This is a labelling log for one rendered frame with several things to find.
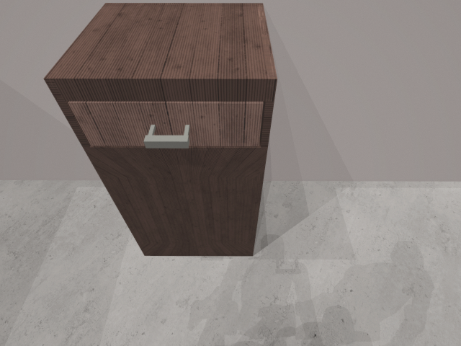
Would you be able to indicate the cabinet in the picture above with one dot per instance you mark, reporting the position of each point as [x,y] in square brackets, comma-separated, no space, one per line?
[196,201]

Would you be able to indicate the handle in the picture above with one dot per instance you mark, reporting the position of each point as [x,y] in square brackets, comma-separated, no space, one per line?
[152,141]

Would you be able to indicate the drawer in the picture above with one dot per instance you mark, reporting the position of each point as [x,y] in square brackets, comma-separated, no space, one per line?
[126,123]

